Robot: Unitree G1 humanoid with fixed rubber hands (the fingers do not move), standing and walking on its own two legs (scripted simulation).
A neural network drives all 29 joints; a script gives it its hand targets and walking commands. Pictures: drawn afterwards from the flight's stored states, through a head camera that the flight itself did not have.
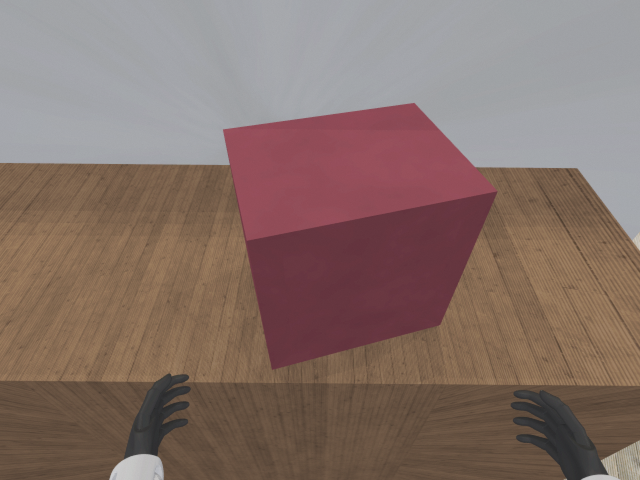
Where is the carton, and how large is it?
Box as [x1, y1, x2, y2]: [223, 103, 497, 369]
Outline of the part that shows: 414,103 223,129 250,267 272,369 438,325 440,323 497,191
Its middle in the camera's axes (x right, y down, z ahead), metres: +0.03 -0.01 +0.61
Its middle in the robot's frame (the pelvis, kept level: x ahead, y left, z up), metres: +0.47 +0.01 +0.04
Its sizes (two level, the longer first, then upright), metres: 0.298 0.227 0.299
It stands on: a pedestal, 0.67 m high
